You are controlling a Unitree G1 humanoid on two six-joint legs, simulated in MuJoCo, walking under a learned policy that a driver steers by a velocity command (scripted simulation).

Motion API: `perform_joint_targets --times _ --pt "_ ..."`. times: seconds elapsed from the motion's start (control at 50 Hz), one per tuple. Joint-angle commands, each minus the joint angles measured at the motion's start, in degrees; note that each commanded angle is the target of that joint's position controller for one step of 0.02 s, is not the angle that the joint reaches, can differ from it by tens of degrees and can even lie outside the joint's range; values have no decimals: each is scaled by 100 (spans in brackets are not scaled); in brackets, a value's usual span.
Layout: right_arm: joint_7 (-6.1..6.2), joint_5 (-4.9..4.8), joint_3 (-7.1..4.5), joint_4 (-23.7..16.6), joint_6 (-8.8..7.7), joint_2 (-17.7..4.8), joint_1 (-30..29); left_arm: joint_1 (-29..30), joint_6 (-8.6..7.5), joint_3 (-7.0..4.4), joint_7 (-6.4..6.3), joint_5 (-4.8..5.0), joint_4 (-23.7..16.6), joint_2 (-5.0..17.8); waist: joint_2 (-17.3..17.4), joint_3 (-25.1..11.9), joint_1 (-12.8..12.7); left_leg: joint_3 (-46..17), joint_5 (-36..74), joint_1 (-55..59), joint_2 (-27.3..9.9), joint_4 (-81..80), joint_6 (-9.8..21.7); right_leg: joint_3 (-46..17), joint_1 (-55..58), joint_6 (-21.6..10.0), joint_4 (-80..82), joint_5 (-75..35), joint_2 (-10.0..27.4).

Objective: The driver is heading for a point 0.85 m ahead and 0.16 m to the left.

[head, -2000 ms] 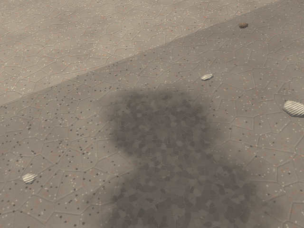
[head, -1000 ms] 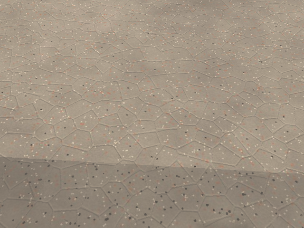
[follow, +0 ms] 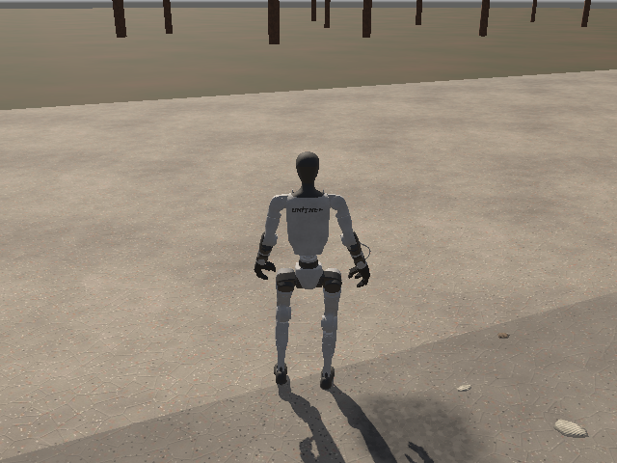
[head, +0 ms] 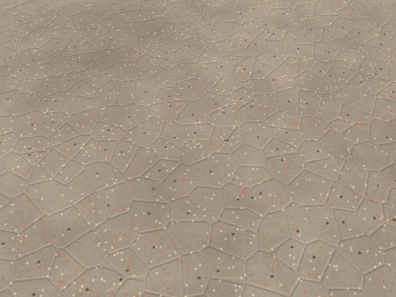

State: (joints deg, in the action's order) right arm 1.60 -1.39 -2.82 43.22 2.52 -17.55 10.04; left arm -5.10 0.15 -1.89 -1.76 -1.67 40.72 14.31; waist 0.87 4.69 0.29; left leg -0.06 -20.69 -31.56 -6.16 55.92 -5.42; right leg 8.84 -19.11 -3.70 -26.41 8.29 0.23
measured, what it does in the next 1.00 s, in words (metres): steps on the spot: left foot, then right foot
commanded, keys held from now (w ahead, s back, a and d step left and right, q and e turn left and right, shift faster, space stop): q+shift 0.34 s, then shift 0.14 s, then e+shift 0.52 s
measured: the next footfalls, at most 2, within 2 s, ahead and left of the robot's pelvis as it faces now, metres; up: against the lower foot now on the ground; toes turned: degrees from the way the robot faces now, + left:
left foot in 0.12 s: +0.06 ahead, +0.15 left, +0.00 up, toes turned +11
right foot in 0.62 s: +0.16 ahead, -0.06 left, +0.00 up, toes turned +25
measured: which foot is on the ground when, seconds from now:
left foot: up 0.00-0.10, down 0.12-0.66, up 0.68-0.92, down 0.94-1.00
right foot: down 0.00-0.12, up 0.14-0.60, down 0.62-0.94, up 0.96-1.00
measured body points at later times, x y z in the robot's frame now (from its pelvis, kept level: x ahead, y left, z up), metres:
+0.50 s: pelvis +0.04 +0.06 +0.01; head +0.07 +0.10 +0.45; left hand +0.10 +0.39 -0.10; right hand +0.31 -0.14 -0.06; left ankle +0.02 +0.14 -0.73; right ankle +0.14 -0.08 -0.69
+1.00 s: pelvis +0.05 +0.08 +0.00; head +0.08 +0.09 +0.45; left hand +0.16 +0.39 -0.10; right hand +0.24 -0.19 -0.08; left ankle +0.03 +0.17 -0.73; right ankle +0.11 -0.07 -0.71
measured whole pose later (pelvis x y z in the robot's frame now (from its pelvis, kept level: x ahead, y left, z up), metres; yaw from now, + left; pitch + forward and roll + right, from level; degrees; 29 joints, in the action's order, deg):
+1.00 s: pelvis +0.05 +0.08 +0.00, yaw +6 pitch +2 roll +0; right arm 0.6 1.5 -5.4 37.4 0.1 -16.7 9.6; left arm -9.2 3.1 -6.7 -2.0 2.1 39.5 19.4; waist -2.0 2.1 -0.9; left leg -2.7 -14.3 -15.0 4.4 27.9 2.7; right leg -14.8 -25.4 2.4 -43.2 24.5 -5.2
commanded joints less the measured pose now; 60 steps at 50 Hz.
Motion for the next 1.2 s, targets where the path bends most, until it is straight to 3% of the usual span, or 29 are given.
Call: perform_joint_targets --times 0.02,0.1,0.12,0.14,0.16,0.18,0.2,0.22,0.24,0.26,0.38,0.5,0.58,0.62,0.64,0.66,0.7,0.74,0.78,0.82,0.88,0.92,0.94,0.96,0.98,1.0,1.04,1.08,1.2 --pt "-63 23 -163 -423 30 -469 126 251 0 -327 -107 35 -336 909 -727 -1077 -18 183 261 771 -60 -425 122 -741 526 -1036 980 -817 1749" --pt "-222 50 -267 -438 45 -486 446 319 60 -419 -87 255 -203 965 -714 -1051 231 557 560 1435 197 -1911 542 -387 801 -521 267 -700 1813" --pt "-206 99 -350 -356 41 -623 683 147 76 -407 -68 315 -103 799 -368 -933 277 399 995 1774 353 -2515 774 -146 573 -171 -375 -118 1519" --pt "-118 124 -515 -401 10 -1176 857 -120 113 -394 -44 215 -50 629 913 -609 187 -1030 2710 2173 -408 -3346 1224 339 -387 384 -1798 1172 882" --pt "-89 253 -626 -604 -90 -1844 786 437 96 -347 -68 37 -524 547 2147 -439 142 -3333 3649 2595 -1463 -3701 2391 -127 -2221 830 -3235 2964 -184" --pt "-148 368 -593 -651 -235 -1638 845 828 66 -381 -82 13 -584 713 1329 -882 414 -3323 3304 2664 -1509 -3838 2636 -1111 -2430 729 -4083 3013 -205" --pt "-154 324 -567 -675 -344 -1514 637 783 47 -415 -86 132 -547 762 1008 -859 225 -2865 3028 2668 -1191 -3793 2325 -1368 -2463 593 -4192 2471 -140" --pt "-114 163 -560 -742 -363 -1353 315 595 33 -450 -125 128 -407 798 609 -852 28 -2489 2835 2667 -889 -3645 1985 -1459 -2468 567 -4068 1947 -34" --pt "-53 15 -495 -806 -314 -1122 90 560 26 -484 -166 84 -355 894 546 -879 -36 -2299 2844 2598 -782 -3568 1796 -1494 -2404 590 -3891 1641 16" --pt "9 -12 -448 -877 -262 -992 19 534 3 -496 -153 79 -336 880 578 -1001 -92 -2155 3058 2461 -632 -3502 1714 -1485 -2120 630 -3899 1432 -51" --pt "178 36 -480 -1091 -121 -1007 186 520 -73 -390 -55 180 -266 633 601 -1305 26 -2255 3005 2910 -363 -3283 1630 -1583 -1895 851 -2629 858 -310" --pt "107 192 -353 -1198 -32 -861 30 357 -60 -368 49 204 -180 747 810 -1199 163 -2388 3111 2422 -423 -3106 1719 -1408 -1059 850 -2060 1033 -82" --pt "-17 292 -45 -1033 -97 -260 -202 42 -101 -233 179 214 -35 497 707 -1148 77 -1978 3098 1941 -331 -3044 1653 -1159 257 694 -893 710 181" --pt "-48 270 -119 -894 -165 -539 -65 127 -129 -262 219 182 -121 746 589 -789 59 -1766 2169 1831 -12 -3059 1382 -1179 600 491 105 -479 58" --pt "-24 320 -183 -884 -203 -716 47 201 -136 -336 209 147 -252 1148 202 -734 202 -1555 1472 1860 279 -2746 1162 -1678 539 305 12 -1583 367" --pt "-5 377 -214 -925 -240 -705 264 231 -131 -449 203 191 -266 1560 -569 -734 479 -962 874 1771 796 -2401 899 -2183 480 -76 -35 -2117 667" --pt "82 334 -248 -1045 -257 -642 -232 -29 -109 -471 176 267 -236 1396 -1283 -648 181 -331 245 1430 1148 -1712 495 -3376 443 -761 444 -1661 1166" --pt "94 225 -256 -1186 -238 -428 -573 -463 -110 -496 113 249 -200 1369 -1478 -748 -116 -429 -1005 691 1324 -992 430 -4076 1030 -1092 549 -1997 1428" --pt "47 152 -290 -1251 -254 -363 -647 -646 -144 -580 38 259 -210 1488 -1123 -968 -201 -778 -1559 130 1204 -43 346 -4263 1524 -1161 484 -2290 1516" --pt "4 106 -272 -1206 -290 -215 -566 -341 -17 -631 -49 406 -305 1415 -886 -1042 -60 -779 -1064 225 1084 -809 255 -3860 1529 -756 398 -1886 1089" --pt "-113 34 -269 -1066 -360 -74 -330 -117 263 -684 -90 409 -495 1357 -1097 -1200 -24 -505 -251 1217 1286 -2129 186 -3755 1036 -509 377 -1508 675" --pt "-146 25 -365 -848 -368 -198 235 94 303 -667 -65 485 -624 1283 -1078 -1273 262 -370 785 2235 1241 -3521 276 -3736 503 -273 213 -669 416" --pt "-107 48 -463 -789 -338 -477 398 -100 294 -606 -59 469 -627 1065 -731 -1294 200 -831 1024 3025 613 -3863 487 -3483 -245 16 -215 619 86" --pt "-67 243 -566 -922 -267 -1107 187 -524 261 -512 -29 390 -682 669 1142 -1228 -165 -2676 1266 3389 -958 -4062 1300 -2390 -1520 396 -1629 2416 -820" --pt "-93 508 -523 -1088 -319 -966 -99 -626 160 -645 -22 305 -644 1134 1171 -951 -176 -3299 1570 2678 -1716 -4195 1813 -2316 -1808 590 -2838 2683 -414" --pt "-62 496 -426 -1207 -365 -677 -465 -658 159 -757 -11 324 -529 1477 676 -699 -318 -2697 1637 2349 -1529 -4150 1808 -2119 -1707 659 -3517 2306 -164" --pt "45 306 -342 -1258 -392 -433 -813 -836 263 -761 -36 316 -320 1364 378 -499 -373 -1567 1384 2293 -805 -4017 1446 -1891 -1818 781 -4063 1473 -20" --pt "140 273 -294 -1213 -380 -400 -643 -736 295 -683 14 329 -423 1167 546 -405 -215 -869 2113 2303 -611 -3986 1509 -1525 -1982 943 -4494 1084 131" --pt "139 290 -403 -961 -254 -746 193 -8 248 -453 150 295 -966 815 463 -657 293 -472 3238 3320 -1031 -3895 1977 -1174 -2183 1192 -3411 1206 476"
